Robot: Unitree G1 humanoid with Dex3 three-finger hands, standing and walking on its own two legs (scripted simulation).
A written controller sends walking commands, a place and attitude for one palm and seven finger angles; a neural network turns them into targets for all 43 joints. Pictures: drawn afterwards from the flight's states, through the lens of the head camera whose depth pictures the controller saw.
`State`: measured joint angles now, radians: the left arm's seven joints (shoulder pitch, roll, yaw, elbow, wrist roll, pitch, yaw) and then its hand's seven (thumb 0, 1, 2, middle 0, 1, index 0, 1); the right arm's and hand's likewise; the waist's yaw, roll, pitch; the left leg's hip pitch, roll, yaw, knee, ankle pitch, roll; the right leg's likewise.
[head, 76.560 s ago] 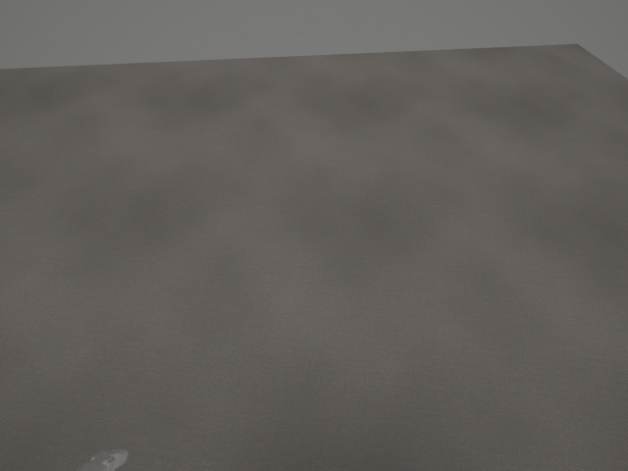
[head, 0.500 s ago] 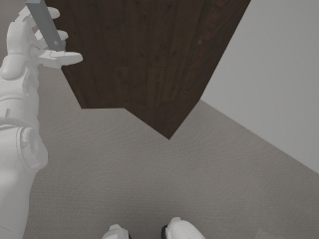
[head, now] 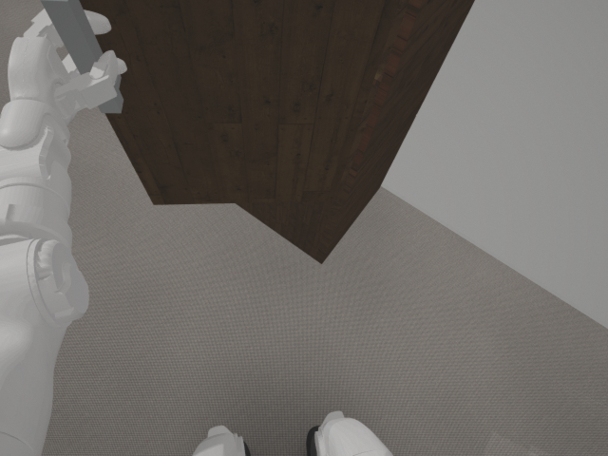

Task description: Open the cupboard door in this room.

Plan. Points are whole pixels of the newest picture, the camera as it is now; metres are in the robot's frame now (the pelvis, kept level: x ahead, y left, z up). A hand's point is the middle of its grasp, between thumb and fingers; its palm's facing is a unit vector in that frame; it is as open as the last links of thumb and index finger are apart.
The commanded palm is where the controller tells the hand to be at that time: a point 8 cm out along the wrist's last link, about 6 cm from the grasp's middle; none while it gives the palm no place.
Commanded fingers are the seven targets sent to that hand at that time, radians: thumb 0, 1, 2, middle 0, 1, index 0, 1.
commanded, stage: pull the door open along its arc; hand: left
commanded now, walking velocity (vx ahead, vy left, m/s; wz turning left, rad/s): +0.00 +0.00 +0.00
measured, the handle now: (92, 46) +0.61 +0.18 +0.13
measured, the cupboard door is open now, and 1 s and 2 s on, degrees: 40 76 82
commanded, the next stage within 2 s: open thumb and fingers to let go in 1.06 s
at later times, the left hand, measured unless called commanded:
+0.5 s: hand (106, 117) +0.50 +0.16 +0.12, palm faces -0.08 -1.00 +0.01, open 6.3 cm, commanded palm +0.43 +0.21 +0.12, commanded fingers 0.00 0.90 0.90 -0.40 -1.35 -0.40 -1.35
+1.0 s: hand (189, 234) +0.34 +0.07 +0.13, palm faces +0.32 -0.95 +0.03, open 6.6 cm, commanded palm +0.29 +0.13 +0.12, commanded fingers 0.00 0.90 0.90 -0.40 -1.35 -0.40 -1.35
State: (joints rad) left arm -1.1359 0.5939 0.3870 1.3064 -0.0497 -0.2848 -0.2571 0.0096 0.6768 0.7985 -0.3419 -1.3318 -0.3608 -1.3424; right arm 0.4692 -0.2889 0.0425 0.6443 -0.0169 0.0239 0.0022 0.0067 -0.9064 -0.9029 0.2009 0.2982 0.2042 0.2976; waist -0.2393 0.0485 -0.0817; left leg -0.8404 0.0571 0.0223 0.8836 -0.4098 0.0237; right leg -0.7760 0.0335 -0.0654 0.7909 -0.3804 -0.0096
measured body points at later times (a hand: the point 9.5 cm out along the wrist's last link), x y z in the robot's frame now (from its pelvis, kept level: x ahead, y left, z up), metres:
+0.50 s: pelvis +0.02 +0.00 +0.01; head +0.10 +0.00 +0.45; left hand +0.50 +0.21 +0.13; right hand +0.01 -0.27 -0.10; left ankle +0.00 +0.10 -0.69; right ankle -0.01 -0.12 -0.69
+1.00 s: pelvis +0.01 -0.03 +0.03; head +0.01 -0.05 +0.48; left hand +0.32 +0.12 +0.13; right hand +0.20 -0.24 -0.06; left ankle +0.00 +0.10 -0.69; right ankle -0.01 -0.12 -0.69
